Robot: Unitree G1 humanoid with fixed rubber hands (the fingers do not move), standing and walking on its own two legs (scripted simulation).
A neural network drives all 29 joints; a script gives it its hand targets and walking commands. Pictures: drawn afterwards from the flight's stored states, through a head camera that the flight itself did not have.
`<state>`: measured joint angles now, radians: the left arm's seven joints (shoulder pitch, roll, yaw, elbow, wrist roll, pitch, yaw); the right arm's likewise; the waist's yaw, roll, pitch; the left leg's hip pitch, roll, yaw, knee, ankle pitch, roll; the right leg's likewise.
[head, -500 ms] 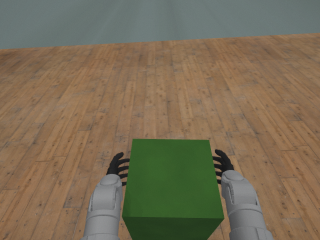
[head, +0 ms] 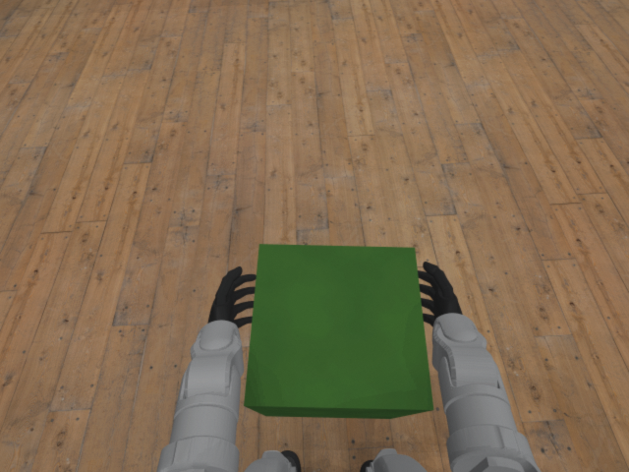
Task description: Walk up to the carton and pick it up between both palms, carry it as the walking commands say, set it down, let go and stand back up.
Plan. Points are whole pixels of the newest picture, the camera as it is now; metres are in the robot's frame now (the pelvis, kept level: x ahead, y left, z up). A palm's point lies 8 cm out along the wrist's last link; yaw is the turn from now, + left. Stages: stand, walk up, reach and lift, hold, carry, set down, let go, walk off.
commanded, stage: set down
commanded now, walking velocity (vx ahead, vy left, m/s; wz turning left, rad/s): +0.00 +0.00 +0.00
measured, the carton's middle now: (332, 341) +0.31 -0.02 -0.11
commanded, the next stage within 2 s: none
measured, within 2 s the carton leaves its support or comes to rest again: neither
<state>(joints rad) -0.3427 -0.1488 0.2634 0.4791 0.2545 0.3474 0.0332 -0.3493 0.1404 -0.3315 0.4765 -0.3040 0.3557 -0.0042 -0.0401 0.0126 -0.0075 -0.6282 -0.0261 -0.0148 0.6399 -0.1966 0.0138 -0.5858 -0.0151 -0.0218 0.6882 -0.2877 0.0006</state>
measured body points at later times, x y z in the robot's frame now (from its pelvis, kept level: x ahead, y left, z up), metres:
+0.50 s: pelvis -0.03 +0.00 -0.06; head +0.15 +0.00 +0.35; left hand +0.37 +0.12 -0.13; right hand +0.35 -0.18 -0.13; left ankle +0.07 +0.11 -0.72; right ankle +0.03 -0.12 -0.72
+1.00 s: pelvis -0.03 +0.00 -0.13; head +0.19 +0.00 +0.26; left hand +0.40 +0.11 -0.21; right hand +0.38 -0.19 -0.21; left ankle +0.07 +0.11 -0.72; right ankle +0.03 -0.12 -0.72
